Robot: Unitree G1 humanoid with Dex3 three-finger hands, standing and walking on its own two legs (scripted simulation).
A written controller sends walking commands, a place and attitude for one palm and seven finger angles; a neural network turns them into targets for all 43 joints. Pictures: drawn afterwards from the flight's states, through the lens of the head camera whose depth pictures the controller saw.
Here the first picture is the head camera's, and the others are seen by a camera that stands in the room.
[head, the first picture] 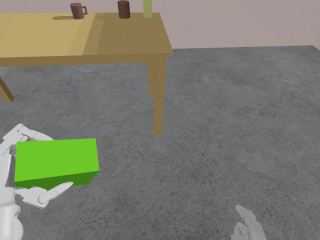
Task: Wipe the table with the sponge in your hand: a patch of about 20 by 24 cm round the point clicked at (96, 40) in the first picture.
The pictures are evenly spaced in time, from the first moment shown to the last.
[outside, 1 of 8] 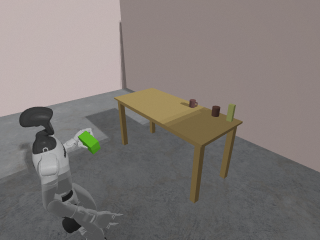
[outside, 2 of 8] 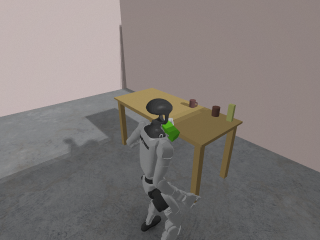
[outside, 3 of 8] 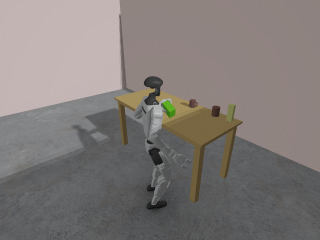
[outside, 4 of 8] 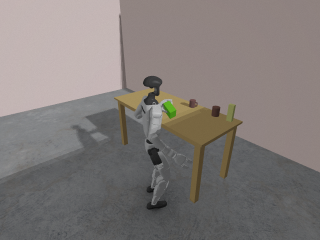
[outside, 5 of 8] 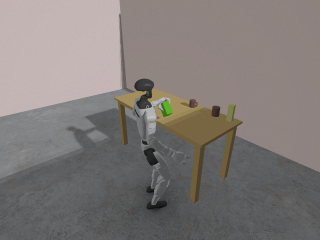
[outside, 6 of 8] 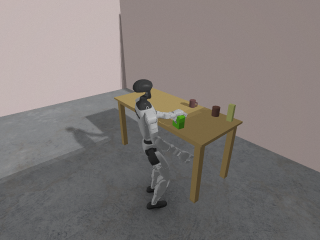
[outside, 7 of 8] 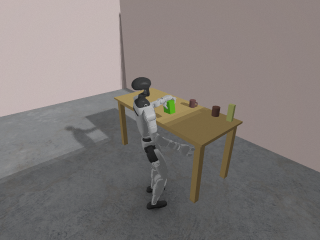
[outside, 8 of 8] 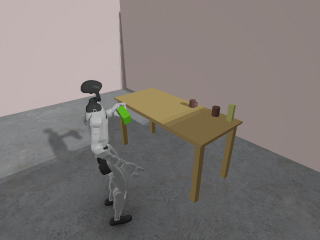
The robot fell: no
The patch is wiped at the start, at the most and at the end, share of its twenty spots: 0.00 1.00 1.00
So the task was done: yes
